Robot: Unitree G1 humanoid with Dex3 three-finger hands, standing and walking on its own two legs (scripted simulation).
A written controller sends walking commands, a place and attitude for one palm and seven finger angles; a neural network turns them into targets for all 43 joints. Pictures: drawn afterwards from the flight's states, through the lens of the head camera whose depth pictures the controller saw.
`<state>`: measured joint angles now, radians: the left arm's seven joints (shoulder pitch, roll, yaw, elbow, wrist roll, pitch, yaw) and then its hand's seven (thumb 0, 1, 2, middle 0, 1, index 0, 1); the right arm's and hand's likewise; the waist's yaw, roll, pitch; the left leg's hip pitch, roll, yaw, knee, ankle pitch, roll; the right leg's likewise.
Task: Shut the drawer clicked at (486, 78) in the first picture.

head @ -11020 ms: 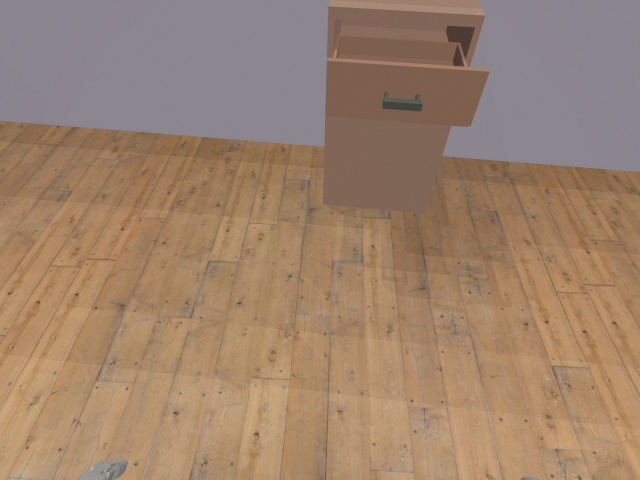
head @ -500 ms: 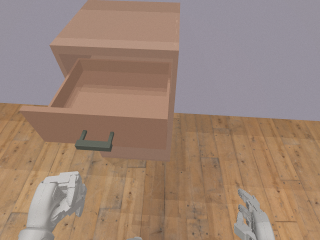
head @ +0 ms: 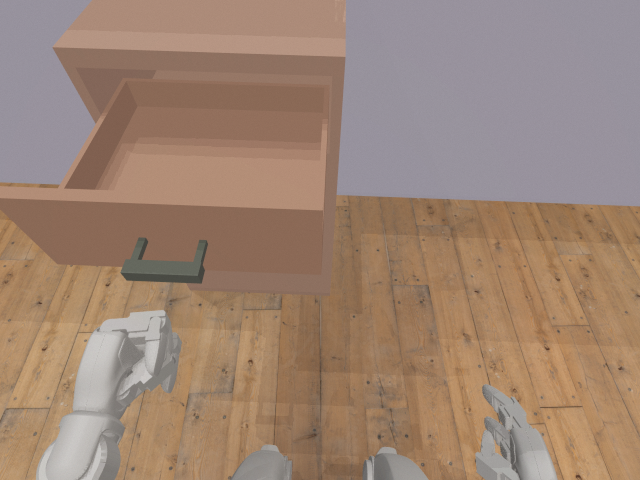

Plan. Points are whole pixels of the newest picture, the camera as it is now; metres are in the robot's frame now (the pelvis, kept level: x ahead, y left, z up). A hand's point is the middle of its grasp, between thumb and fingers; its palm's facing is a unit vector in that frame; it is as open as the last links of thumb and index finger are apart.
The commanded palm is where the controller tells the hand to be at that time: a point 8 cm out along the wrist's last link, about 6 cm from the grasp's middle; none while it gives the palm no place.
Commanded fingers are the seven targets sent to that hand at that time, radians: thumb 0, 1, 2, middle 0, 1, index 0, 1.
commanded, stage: bring the fist close to the handle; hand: left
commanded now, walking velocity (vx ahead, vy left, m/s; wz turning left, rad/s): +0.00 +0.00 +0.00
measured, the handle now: (167, 258) +0.39 +0.23 +0.02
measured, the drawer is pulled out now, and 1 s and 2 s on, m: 0.29 0.29 0.19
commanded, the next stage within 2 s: push the drawer shut in 0.72 s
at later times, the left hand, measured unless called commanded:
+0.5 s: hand (182, 340) +0.28 +0.19 +0.01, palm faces -0.02 -1.00 -0.04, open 3.3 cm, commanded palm +0.26 +0.25 +0.02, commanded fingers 0.00 0.90 0.90 -1.40 -1.60 -1.40 -1.60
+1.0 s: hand (177, 328) +0.29 +0.20 +0.01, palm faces -0.01 -1.00 -0.04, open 3.3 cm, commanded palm +0.28 +0.25 +0.02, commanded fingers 0.00 0.90 0.90 -1.40 -1.60 -1.40 -1.60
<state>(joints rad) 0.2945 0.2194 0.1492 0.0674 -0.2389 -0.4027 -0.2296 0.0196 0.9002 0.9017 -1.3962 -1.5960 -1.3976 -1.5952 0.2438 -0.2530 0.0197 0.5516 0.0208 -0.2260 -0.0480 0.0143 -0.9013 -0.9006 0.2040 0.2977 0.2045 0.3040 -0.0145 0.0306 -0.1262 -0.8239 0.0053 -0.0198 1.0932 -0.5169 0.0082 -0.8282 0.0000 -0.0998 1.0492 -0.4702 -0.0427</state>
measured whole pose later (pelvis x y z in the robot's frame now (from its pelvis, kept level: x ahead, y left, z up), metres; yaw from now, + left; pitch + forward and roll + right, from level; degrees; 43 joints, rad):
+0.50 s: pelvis -0.01 +0.00 -0.02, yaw -1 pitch +18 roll -2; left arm 0.11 0.24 0.18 0.21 -0.24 -0.41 -0.24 0.02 0.90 0.90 -1.40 -1.60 -1.40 -1.60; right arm 0.21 -0.25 0.02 0.55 0.02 -0.16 -0.04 0.01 -0.90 -0.90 0.20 0.30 0.20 0.30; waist -0.02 0.02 -0.14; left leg -0.98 0.01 -0.01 1.21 -0.55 0.02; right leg -0.99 0.00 -0.09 1.16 -0.49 -0.04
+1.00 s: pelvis -0.01 +0.01 -0.02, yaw -1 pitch +19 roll -3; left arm 0.05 0.24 0.17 0.23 -0.22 -0.41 -0.20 0.02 0.90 0.90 -1.40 -1.60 -1.40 -1.60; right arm 0.21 -0.25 0.03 0.54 0.02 -0.13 -0.04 0.01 -0.90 -0.90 0.20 0.30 0.21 0.30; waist -0.02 0.02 -0.15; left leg -1.00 0.00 -0.02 1.22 -0.56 0.03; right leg -0.99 -0.01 -0.10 1.16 -0.50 -0.02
